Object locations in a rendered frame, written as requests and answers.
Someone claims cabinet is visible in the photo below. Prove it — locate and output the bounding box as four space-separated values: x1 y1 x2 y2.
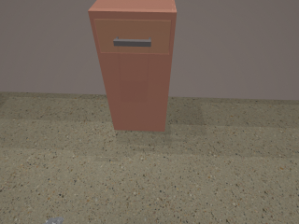
88 0 177 132

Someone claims drawer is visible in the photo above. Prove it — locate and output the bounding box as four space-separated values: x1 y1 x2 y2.
94 19 171 54

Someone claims handle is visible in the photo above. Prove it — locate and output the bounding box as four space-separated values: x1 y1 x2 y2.
113 36 151 47

